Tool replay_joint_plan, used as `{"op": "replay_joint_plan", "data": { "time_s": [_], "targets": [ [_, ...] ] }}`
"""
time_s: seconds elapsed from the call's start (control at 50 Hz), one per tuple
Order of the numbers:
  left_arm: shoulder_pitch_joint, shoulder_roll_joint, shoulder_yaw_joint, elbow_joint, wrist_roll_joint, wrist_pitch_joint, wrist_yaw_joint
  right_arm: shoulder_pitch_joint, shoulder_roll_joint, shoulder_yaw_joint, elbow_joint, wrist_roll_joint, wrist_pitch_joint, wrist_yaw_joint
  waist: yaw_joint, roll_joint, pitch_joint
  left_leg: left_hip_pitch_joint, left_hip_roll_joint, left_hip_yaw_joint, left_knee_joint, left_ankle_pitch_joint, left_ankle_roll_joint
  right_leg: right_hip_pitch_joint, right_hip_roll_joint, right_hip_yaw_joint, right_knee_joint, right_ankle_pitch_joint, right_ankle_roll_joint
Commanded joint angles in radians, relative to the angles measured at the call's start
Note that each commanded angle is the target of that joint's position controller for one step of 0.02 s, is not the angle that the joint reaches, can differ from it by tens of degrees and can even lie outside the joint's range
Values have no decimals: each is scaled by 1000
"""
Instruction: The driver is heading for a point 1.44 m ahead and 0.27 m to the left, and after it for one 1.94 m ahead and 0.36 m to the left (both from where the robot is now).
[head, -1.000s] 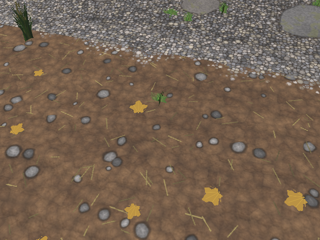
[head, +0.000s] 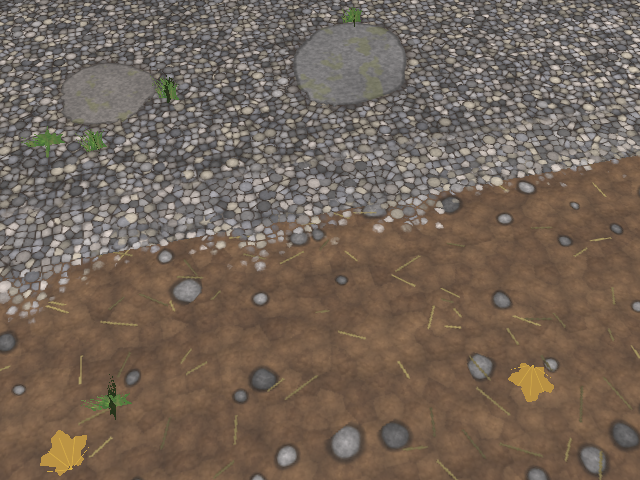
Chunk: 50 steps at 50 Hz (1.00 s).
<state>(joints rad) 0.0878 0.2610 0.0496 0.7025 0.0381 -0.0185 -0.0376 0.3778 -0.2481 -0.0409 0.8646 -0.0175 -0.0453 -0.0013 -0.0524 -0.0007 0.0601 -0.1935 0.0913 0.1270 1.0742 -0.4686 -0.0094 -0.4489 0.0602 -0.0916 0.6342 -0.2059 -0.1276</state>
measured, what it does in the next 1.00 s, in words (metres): walks ahead: left foot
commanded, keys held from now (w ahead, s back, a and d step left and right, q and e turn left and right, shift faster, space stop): w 0.80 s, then w+q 0.20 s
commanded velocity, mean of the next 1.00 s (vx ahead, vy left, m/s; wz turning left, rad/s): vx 0.50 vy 0.00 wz -0.05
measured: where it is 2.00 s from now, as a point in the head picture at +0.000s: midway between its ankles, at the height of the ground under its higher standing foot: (272, 228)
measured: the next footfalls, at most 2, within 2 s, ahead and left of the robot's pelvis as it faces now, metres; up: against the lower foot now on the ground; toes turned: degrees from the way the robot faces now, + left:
left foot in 0.50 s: +0.45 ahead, +0.10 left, +0.00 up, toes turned +0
right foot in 1.04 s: +0.72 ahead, -0.11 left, +0.00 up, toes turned -1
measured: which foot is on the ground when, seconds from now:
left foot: up 0.00-0.48, down 0.50-1.00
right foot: down 0.00-0.52, up 0.54-1.00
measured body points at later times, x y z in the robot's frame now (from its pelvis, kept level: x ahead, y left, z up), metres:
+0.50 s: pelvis +0.28 +0.02 +0.00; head +0.31 +0.02 +0.45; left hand +0.24 +0.29 -0.14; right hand +0.46 -0.22 -0.09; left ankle +0.40 +0.10 -0.72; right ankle +0.08 -0.05 -0.71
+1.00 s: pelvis +0.54 +0.00 +0.02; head +0.57 +0.00 +0.46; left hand +0.75 +0.21 -0.09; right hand +0.47 -0.25 -0.13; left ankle +0.41 +0.10 -0.72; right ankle +0.68 -0.11 -0.70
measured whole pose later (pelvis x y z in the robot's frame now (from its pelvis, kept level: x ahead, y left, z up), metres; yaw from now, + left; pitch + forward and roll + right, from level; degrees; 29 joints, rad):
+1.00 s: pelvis +0.54 +0.00 +0.02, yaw +0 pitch +1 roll +2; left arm 0.02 0.22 0.01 0.79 0.03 -0.05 -0.03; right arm 0.46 -0.21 -0.04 0.99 -0.02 -0.07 0.00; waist -0.08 -0.03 0.04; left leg 0.07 -0.07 0.01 0.25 -0.34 0.05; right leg -0.51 -0.05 -0.03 0.55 -0.09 -0.02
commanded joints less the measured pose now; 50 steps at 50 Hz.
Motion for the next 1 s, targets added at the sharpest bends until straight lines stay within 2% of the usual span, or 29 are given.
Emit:
{"op": "replay_joint_plan", "data": {
  "time_s": [0.02, 0.04, 0.06, 0.08, 0.12, 0.2, 0.28, 0.36, 0.4, 0.44, 0.46, 0.48, 0.5, 0.52, 0.54, 0.56, 0.58, 0.6, 0.62, 0.66, 0.7, 0.78, 0.84, 0.9, 0.96, 0.98, 1.0],
  "targets": [
    [249, 160, 53, 35, -22, -4, 32, -69, -108, -14, -124, 12, -38, 8, 106, -15, -133, -496, 20, -128, 214, 136, 27, 512, -351, 485, -339, 283, -175],
    [207, 126, 40, 37, -24, -13, 33, -50, -102, -14, -106, 0, -31, 9, 66, -4, -98, -434, 42, -134, 144, 152, 25, 425, -298, 398, -359, 341, -137],
    [177, 100, 29, 37, -27, -21, 32, -7, -99, -12, -90, -14, -13, 13, 32, -23, -94, -366, 48, -135, 104, 159, 19, 360, -264, 339, -386, 372, -119],
    [179, 90, 23, 43, -29, -33, 29, 10, -96, -13, -78, -21, 3, 17, 22, -33, -97, -329, 44, -129, 82, 164, 15, 328, -249, 309, -405, 405, -115],
    [211, 105, 26, 68, -35, -51, 24, -2, -82, -14, -76, -23, 20, 26, 15, -30, -79, -346, 38, -115, 33, 202, 7, 317, -227, 270, -440, 426, -115],
    [286, 115, 26, 107, -38, -57, 25, -155, -76, -15, -114, -20, 25, 32, 56, -42, -10, -481, 45, -106, -110, 352, -7, 365, -209, 239, -494, 383, -88],
    [344, 112, 21, 138, -36, -62, 29, -278, -62, -8, -147, -15, 19, 36, 91, -50, 9, -511, 23, -93, -277, 456, -3, 438, -208, 213, -492, 423, -66],
    [405, 113, 15, 176, -25, -62, 39, -389, -56, 0, -183, -12, 11, 40, 123, -54, 37, -504, -15, -67, -412, 470, 28, 526, -231, 203, -472, 493, -66],
    [411, 124, 14, 192, -20, -60, 47, -407, -62, 0, -195, -11, 4, 41, 116, -57, 46, -475, -35, -63, -465, 425, 55, 568, -255, 206, -447, 560, -66],
    [375, 141, 15, 197, -15, -61, 54, -347, -73, -5, -180, -9, -3, 34, 73, -67, 21, -352, -79, -47, -513, 349, 91, 576, -260, 185, -370, 770, -47],
    [361, 154, 17, 200, -12, -62, 55, -269, -89, -12, -154, -8, -6, 24, 39, -79, -24, -243, -115, -35, -526, 307, 110, 577, -255, 176, -280, 912, -34],
    [347, 160, 18, 203, -11, -59, 53, -128, -108, -23, -108, -11, -13, 13, -24, -62, -102, -77, -145, -24, -580, 314, 134, 557, -226, 151, -112, 959, -18],
    [340, 149, 11, 194, -18, -61, 52, 42, -148, -38, -62, -28, -23, 0, -95, -27, -206, 184, -56, -112, -603, 326, 173, 404, -191, 128, 117, 764, -4],
    [438, 52, -12, 159, -56, -66, 42, 154, -277, -72, -52, -54, -25, -10, -70, 180, -362, 498, 256, -563, -629, 230, 299, 71, -43, 60, 522, 245, 46],
    [435, 102, 3, 175, -36, -64, 43, 114, -244, -66, -44, -17, -14, 5, -51, 181, -379, 493, 332, -857, -777, 254, 347, -95, 57, 149, 687, -303, 39],
    [353, 118, 10, 159, -20, -59, 43, -3, -196, -55, -56, 6, -10, 10, -5, 84, -194, 334, 288, -694, -791, 178, 319, -159, -23, 192, 709, -225, 32],
    [303, 107, 4, 148, -17, -63, 35, -79, -129, -37, -67, 7, -13, 15, 15, 32, -100, 197, 247, -570, -832, 195, 293, -151, -65, 179, 650, -155, 31],
    [286, 88, 2, 148, -18, -58, 30, -107, -95, -26, -60, 3, -18, 15, 41, 34, -45, 105, 193, -470, -871, 237, 255, -119, -101, 165, 583, -123, 33],
    [296, 80, 0, 149, -5, -45, 25, -114, -75, -18, -44, 6, -24, 12, 68, 60, -21, 33, 150, -396, -898, 291, 226, -73, -122, 157, 534, -104, 45],
    [319, 56, -6, 165, 2, -24, 13, -85, -78, -18, -21, 6, -41, 13, 84, 70, -31, -4, 121, -326, -926, 399, 224, -33, -130, 130, 505, -73, 65],
    [265, 50, -8, 149, 0, -17, 7, -53, -104, -25, 4, 11, -52, 16, 86, 61, -14, 2, 111, -278, -960, 431, 234, -92, -153, 110, 452, -17, 85],
    [88, 45, -14, 95, -4, -17, 4, 10, -100, -23, 41, 15, -51, 17, 49, 53, 25, 63, 74, -210, -988, 490, 222, -198, -179, 73, 255, 125, 119],
    [-26, 24, -24, 61, -7, -22, 3, 66, -102, -22, 68, 17, -51, 14, 15, 55, 31, 94, 62, -196, -966, 565, 208, -169, -157, 46, 91, 205, 129],
    [-98, 29, -26, 38, -9, -28, 7, 109, -114, -23, 87, 10, -45, 7, -7, 59, 25, 172, 81, -223, -908, 651, 211, -155, -127, 44, -4, 207, 130],
    [-105, 52, -20, 24, -13, -41, 13, 93, -137, -30, 88, 2, -38, -4, 12, 74, 15, 224, 111, -270, -834, 737, 203, -98, -106, 61, -67, 123, 108],
    [-66, 65, -15, 32, -13, -47, 17, 75, -146, -33, 84, -1, -36, -6, 35, 80, 2, 224, 114, -281, -793, 778, 192, -35, -93, 64, -95, 80, 98],
    [16, 82, -6, 56, -12, -55, 23, 53, -154, -36, 80, -1, -35, -6, 73, 79, -33, 211, 101, -279, -709, 851, 178, 78, -68, 58, -133, 43, 83]
  ]
}}
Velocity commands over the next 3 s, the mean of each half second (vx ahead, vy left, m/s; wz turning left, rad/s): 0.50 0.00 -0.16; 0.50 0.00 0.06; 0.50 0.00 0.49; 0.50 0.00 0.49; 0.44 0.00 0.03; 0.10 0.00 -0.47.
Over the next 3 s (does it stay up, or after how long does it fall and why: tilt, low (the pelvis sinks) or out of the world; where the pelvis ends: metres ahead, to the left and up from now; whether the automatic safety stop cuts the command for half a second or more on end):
stays up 1.32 0.29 0.02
